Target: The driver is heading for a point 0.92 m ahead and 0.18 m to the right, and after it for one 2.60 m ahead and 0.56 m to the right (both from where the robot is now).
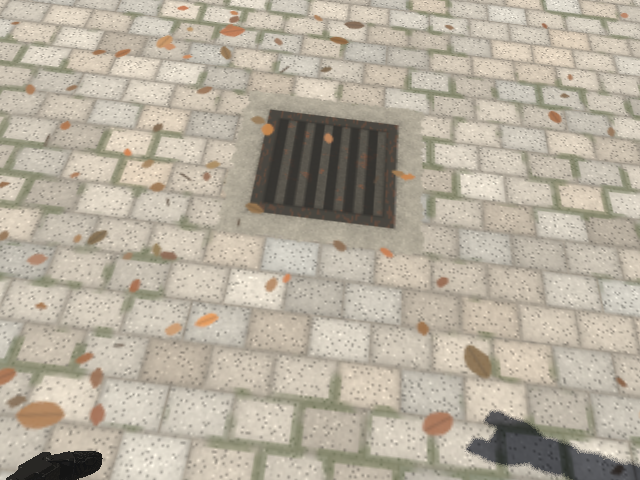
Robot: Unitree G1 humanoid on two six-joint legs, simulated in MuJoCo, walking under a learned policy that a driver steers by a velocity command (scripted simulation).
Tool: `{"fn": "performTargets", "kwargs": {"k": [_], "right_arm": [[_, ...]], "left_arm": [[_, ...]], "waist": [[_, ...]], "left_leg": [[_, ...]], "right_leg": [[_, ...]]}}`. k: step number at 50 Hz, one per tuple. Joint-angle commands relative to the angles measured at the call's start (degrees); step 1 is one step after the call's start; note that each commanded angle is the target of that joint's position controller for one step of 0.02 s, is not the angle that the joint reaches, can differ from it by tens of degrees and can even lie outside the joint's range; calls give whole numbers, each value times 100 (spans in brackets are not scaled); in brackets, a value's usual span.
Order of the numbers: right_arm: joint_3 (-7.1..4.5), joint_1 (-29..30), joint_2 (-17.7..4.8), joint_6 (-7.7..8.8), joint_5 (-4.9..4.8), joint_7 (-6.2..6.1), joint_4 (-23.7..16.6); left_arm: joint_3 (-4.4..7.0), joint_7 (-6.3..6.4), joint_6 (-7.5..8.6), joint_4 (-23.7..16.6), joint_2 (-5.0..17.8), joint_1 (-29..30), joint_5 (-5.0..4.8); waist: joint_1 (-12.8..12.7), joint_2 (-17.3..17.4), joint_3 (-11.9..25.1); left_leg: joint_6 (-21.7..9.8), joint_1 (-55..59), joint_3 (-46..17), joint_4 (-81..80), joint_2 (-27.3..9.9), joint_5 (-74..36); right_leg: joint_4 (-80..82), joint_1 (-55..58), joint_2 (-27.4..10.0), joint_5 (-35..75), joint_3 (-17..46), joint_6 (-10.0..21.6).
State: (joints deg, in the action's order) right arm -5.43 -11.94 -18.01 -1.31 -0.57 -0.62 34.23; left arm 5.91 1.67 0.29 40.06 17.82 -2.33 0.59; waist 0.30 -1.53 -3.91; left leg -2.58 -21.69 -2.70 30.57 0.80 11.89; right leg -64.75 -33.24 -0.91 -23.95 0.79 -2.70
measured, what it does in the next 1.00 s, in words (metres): walks ahead, turning right: right foot, then left foot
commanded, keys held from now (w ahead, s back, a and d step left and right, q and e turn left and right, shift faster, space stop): shift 0.24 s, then w+shift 0.14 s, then w+e+shift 0.62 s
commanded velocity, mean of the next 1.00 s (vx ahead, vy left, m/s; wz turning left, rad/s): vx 0.53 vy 0.00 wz -0.22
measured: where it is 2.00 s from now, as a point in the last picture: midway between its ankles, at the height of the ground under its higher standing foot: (459, 225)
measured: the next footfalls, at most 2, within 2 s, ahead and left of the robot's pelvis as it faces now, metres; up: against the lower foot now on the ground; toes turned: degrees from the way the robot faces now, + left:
right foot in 0.26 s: +0.09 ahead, -0.14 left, +0.00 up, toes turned +11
left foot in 0.62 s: +0.15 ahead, +0.14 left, +0.00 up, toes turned +2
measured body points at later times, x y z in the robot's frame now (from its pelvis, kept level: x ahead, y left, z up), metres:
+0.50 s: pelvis +0.06 -0.02 +0.01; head +0.07 -0.04 +0.46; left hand +0.04 +0.26 -0.10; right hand +0.29 -0.24 -0.07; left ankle +0.07 +0.14 -0.67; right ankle +0.05 -0.15 -0.74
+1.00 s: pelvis +0.31 -0.01 -0.03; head +0.34 -0.02 +0.42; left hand +0.62 +0.15 -0.08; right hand +0.18 -0.27 -0.15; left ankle +0.11 +0.14 -0.74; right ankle +0.46 -0.15 -0.69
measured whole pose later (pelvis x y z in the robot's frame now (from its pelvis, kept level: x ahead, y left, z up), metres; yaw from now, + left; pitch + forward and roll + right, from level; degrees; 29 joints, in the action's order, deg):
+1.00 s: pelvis +0.31 -0.01 -0.03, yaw -16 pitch +3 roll +1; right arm -2.6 -29.6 -16.4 5.0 2.3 -1.0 49.3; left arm 2.9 -6.4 -1.2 35.1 18.4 1.0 1.7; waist 4.5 -1.3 -1.0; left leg 4.4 14.8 17.8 9.0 -1.7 25.1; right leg -50.4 -45.3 -3.1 -5.6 -7.1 7.5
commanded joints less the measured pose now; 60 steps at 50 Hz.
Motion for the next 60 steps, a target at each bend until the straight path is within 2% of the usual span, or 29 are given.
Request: {"fn": "performTargets", "kwargs": {"k": [1, 4, 8, 12, 13, 14, 15, 16, 20, 23, 24, 27, 30, 31, 32, 33, 34, 36, 43, 47, 49, 50, 52, 53, 54, 55, 56, 58, 60], "right_arm": [[-206, 435, -800, 68, 45, -109, -622], [-195, 320, -855, 43, 33, -123, -578], [-108, 395, -784, 3, 88, -36, -591], [31, 585, -555, -16, 3, -18, -581], [150, 302, -173, 12, 80, -26, -502], [204, -26, 23, 57, 107, 11, -534], [80, 433, -485, 149, -65, 10, -703], [-49, 744, -808, 226, -209, 11, -710], [52, 772, -292, 487, 24, 115, -580], [141, 1029, 58, 673, -4, 143, -642], [228, 815, 46, 406, 428, 380, -503], [187, 628, -29, 270, 238, 462, -423], [91, -370, -313, 421, 194, 103, -64], [-2, -1238, -670, 526, 251, 9, 104], [-109, -1778, -1461, 548, 405, -61, 86], [-155, -1258, -1493, 532, 448, -69, 75], [-5, -827, -941, 544, 379, -35, 0], [151, -534, -474, 568, 304, -19, 43], [199, -1154, -297, 789, 277, 28, 750], [169, -1393, -398, 765, 291, -40, 1058], [145, -1406, -603, 725, 287, -68, 1154], [109, -1472, -781, 684, 268, -91, 1179], [-15, -1248, -1241, 490, 300, -119, 1120], [-39, -1043, -1303, 432, 293, -94, 1014], [18, -1077, -1003, 458, 364, -36, 992], [207, -1076, -243, 559, 290, 107, 395], [178, -292, -658, 723, 283, 103, 7], [280, -306, -548, 848, 210, 69, 115], [346, -652, -412, 663, 399, 77, 304]], "left_arm": [[52, 38, 39, -221, 279, -152, -19], [-53, 5, -10, -192, 118, -80, -51], [-42, -52, -30, -176, 280, -129, -101], [-78, -150, 84, -98, 178, -523, -38], [-100, -180, 115, -79, 262, -831, 84], [22, -170, 106, 37, 771, -1116, 64], [152, -193, 141, 107, 1100, -1533, 63], [130, -149, 212, 70, 1023, -1416, 35], [-24, -26, 354, 138, 592, -1530, -164], [-70, -21, 338, 131, 443, -1781, -182], [50, -159, 279, 206, 769, -1729, 120], [151, -325, 164, 117, 893, -1574, 82], [122, -303, 160, 27, 619, -1389, 38], [38, -306, 231, -101, 283, -1248, 43], [-162, -278, 316, -607, -360, -731, -80], [-183, -258, 279, -711, -171, -833, -98], [-121, -308, 216, -634, 102, -667, -21], [-48, -501, 126, -371, 269, -984, 104], [-159, -736, -121, -678, 204, 28, 139], [-306, -882, -90, -907, 156, 832, 129], [-383, -834, -86, -951, 70, 898, 84], [-374, -768, -87, -890, 115, 688, 70], [-201, -622, -52, -545, 508, -793, 39], [-25, -519, -7, -174, 843, -2060, 53], [166, -377, -19, 119, 1178, -2523, 70], [299, -320, -132, -56, 1861, -1834, 102], [328, -317, -181, -230, 1866, -2137, 77], [190, -211, -48, 43, 1313, -1990, 86], [14, -132, 155, -1, 899, -1453, 94]], "waist": [[-174, 809, 1350], [-28, 939, 1389], [118, 1162, 1164], [-164, 1073, 987], [-145, 496, 1294], [120, -800, 1181], [-389, -1494, 694], [-425, -1194, 93], [-330, -541, 130], [-416, -529, 236], [-314, -534, 296], [-230, -1063, 193], [361, -251, 406], [810, 516, 886], [1078, 1988, 1089], [655, 1614, 898], [460, 898, 435], [182, 881, 373], [149, 699, -335], [270, 484, -701], [141, 501, -564], [-17, 641, -275], [-860, 971, 644], [-1395, 932, 1240], [-1383, 350, 1428], [-539, -1336, 1496], [-949, -307, 2043], [-413, 527, 742], [152, 649, 341]], "left_leg": [[-986, 1212, -1306, -707, -1202, -2664], [-955, 1057, -1346, -596, -1157, -2190], [-1025, 785, -1777, -564, -1231, -1576], [-641, 492, -1855, -219, -899, -1136], [-278, 137, -1493, 157, -471, 624], [87, -923, -439, 1286, 440, 2174], [261, -1926, -225, 2537, 363, 2400], [231, -2449, -481, 3225, 110, 1964], [328, -2432, -17, 3349, -388, 485], [495, -1656, 261, 2336, -257, 108], [518, -1011, 492, 1791, -37, 351], [577, 359, 694, 497, 271, 958], [417, 2451, 551, -650, 77, 112], [356, 3611, -411, -850, -796, 1040], [170, 3830, -2693, -1868, -2448, 3499], [-287, 3106, -3938, -2241, -2942, 4275], [-314, 2760, -3221, -2065, -2610, 3717], [-133, 2354, -1600, -2089, -1918, 2345], [-93, 2249, 572, -2578, -1624, 184], [15, 2360, 1556, -2735, -1470, -1234], [107, 2508, 1996, -2251, -1424, -4106], [103, 2770, 2037, -1752, -1502, -5982], [2, 2857, 1949, 269, -1774, -7794], [-70, 2069, 1809, 1888, -1801, -7236], [71, 525, 1699, 3746, -1297, -3461], [480, -2140, 1321, 6027, -36, 1518], [405, -2743, -5, 6312, -46, 1050], [282, -2521, -76, 5332, -662, 468], [337, -1652, -93, 4641, -964, 561]], "right_leg": [[403, -192, 94, 462, 153, -82], [1267, 295, 103, 566, 148, -169], [1932, 772, 88, 359, 89, -105], [3884, 1880, 71, 1563, -35, 187], [4253, 2594, -473, 1460, 542, 360], [4597, 3002, -1302, -217, 1776, 989], [5560, 2658, -2074, -2823, 3500, 1864], [5760, 2468, -2128, -3237, 3771, 1901], [5701, 2530, -1448, -1669, 2407, 1376], [5759, 2182, -1024, -714, 1872, 1401], [5741, 1772, -619, -704, 1488, 1287], [5571, 1128, -481, -565, 1433, 1317], [4337, 243, -377, -560, 1649, 1169], [2743, -528, 171, -677, 1150, 985], [951, -1656, 618, -952, 569, 822], [62, -2136, 209, -219, 648, 880], [-263, -2211, -55, 349, 647, 857], [-319, -1806, -279, 826, 389, 634], [-273, -2232, -428, 1968, 130, 559], [1090, -1639, -369, 2085, -709, 883], [1801, -708, -11, 1785, -1219, 1209], [1884, -225, 282, 1588, -1418, 1334], [1905, 1370, 712, 821, -1339, 1588], [2229, 2998, 878, 550, -1036, 1772], [2577, 4513, 544, 146, -126, 1864], [3729, 5670, -956, -979, 3216, 2611], [4605, 5818, -1210, -1133, 4509, 2770], [5075, 4177, -1205, -55, 3641, 2350], [5117, 2691, -718, 659, 2607, 2152]]}}
Keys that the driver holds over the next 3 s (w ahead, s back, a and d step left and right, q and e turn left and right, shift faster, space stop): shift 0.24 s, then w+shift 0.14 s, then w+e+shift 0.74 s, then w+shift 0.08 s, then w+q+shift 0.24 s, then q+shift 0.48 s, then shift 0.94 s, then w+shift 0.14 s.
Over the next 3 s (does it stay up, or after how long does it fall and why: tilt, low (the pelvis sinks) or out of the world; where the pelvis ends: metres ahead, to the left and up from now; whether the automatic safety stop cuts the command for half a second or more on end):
stays up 1.10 -0.38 0.00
